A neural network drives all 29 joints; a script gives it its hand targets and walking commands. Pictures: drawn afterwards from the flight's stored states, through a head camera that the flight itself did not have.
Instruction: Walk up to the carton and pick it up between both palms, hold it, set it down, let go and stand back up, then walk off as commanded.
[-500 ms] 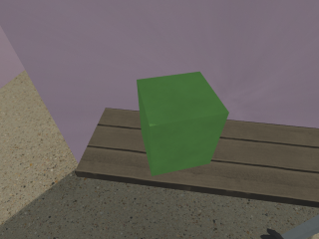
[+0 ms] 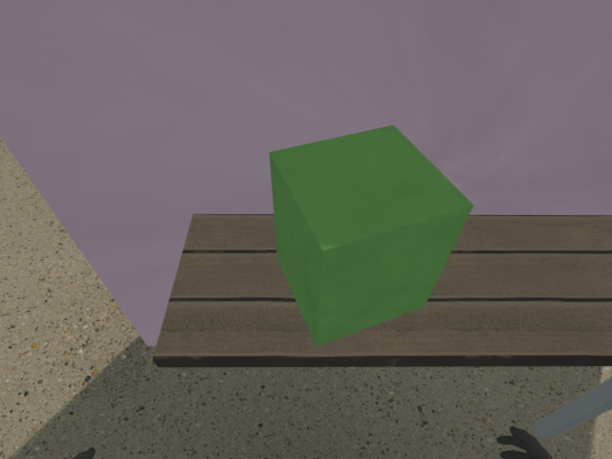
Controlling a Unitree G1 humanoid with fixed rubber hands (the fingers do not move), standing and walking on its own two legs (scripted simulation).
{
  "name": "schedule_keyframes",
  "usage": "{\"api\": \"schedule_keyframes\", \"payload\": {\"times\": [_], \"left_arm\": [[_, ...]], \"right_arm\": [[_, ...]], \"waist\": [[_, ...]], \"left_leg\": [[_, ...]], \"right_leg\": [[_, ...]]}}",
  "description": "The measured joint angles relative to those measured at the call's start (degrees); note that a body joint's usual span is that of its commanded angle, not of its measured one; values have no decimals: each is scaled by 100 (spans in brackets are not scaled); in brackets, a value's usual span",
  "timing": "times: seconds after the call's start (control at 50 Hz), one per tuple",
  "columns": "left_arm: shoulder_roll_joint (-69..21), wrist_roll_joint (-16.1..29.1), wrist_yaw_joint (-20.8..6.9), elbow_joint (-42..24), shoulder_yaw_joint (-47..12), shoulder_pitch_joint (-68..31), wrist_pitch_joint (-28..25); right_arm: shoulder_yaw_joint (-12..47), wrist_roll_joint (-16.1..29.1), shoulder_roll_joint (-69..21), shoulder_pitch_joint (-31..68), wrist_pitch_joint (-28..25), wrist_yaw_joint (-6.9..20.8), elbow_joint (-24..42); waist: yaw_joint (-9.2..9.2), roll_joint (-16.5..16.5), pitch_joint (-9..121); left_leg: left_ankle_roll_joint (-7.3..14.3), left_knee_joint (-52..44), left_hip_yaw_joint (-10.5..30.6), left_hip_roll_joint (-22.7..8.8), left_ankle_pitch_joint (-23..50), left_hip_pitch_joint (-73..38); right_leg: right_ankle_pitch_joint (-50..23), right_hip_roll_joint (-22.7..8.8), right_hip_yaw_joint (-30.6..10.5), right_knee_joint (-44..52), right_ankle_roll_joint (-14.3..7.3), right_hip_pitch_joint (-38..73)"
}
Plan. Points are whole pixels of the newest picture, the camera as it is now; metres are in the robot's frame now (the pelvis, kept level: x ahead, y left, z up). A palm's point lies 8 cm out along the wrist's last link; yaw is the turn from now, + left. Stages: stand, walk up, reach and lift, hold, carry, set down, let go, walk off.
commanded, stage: walk up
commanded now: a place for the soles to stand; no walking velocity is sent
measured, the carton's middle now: (354, 236) +0.45 -0.08 +0.02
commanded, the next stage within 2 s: none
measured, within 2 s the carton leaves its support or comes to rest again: neither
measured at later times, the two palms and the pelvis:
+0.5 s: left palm out of the picture +0.14 +0.31 -0.08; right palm out of the picture +0.12 -0.32 -0.07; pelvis +0.01 +0.00 +0.01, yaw -5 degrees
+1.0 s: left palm (128, 450) +0.17 +0.24 -0.08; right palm out of the picture +0.03 -0.40 -0.09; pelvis +0.03 -0.06 +0.00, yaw -9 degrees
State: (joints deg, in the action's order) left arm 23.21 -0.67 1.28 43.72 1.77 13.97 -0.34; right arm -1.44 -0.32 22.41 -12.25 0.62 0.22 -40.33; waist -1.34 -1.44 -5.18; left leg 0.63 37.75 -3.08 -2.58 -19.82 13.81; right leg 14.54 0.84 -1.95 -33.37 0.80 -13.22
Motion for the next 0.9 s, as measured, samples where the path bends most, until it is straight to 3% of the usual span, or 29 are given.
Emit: {"api": "schedule_keyframes", "payload": {"times": [0.26,0.68,0.76,0.8,0.86,0.9], "left_arm": [[96,150,-136,351,-82,-572,33],[-49,75,-122,1022,-31,-531,81],[-8,-130,-290,846,179,-414,234],[43,-208,-364,699,273,-335,264],[113,-200,-448,551,348,-255,213],[126,-141,-437,543,341,-208,147]], "right_arm": [[26,91,150,241,-149,9,-404],[-99,53,95,475,-61,7,-962],[-178,-155,101,138,-180,-120,-798],[-227,-240,113,-68,-226,-179,-694],[-267,-239,176,-331,-243,-189,-571],[-275,-166,260,-420,-187,-136,-519]], "waist": [[88,258,134],[141,171,82],[197,182,131],[174,193,87],[104,241,-16],[39,211,-71]], "left_leg": [[50,-831,-385,127,282,-518],[4,-1079,-595,41,408,-643],[32,-1001,-713,-53,318,-631],[0,-1020,-756,-143,293,-696],[-168,-1018,-797,-260,268,-808],[-321,-757,-786,-402,106,-795]], "right_leg": [[31,-97,-372,324,108,170],[-115,14,-570,452,38,150],[1070,-76,-269,-628,-150,-343],[1329,-166,-153,-1002,-180,-544],[923,-396,-39,-567,-208,-542],[-2,-424,40,117,-146,-320]]}}
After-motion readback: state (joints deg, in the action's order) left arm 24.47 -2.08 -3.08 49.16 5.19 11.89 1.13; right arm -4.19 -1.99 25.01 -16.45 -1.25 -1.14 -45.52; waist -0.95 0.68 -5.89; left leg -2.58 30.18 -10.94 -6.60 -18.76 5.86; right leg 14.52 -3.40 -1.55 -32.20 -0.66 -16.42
